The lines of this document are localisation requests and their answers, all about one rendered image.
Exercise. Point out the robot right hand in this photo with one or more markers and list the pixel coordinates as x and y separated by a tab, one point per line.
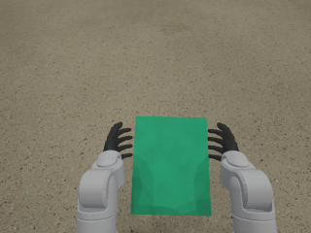
227	141

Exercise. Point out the robot left hand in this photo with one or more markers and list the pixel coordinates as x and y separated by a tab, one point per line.
113	140

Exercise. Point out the left robot forearm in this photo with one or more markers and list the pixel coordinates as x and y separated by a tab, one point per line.
97	202

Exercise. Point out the carton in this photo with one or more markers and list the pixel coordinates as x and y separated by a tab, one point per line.
170	175

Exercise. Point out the right robot forearm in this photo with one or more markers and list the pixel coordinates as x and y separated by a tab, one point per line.
251	194

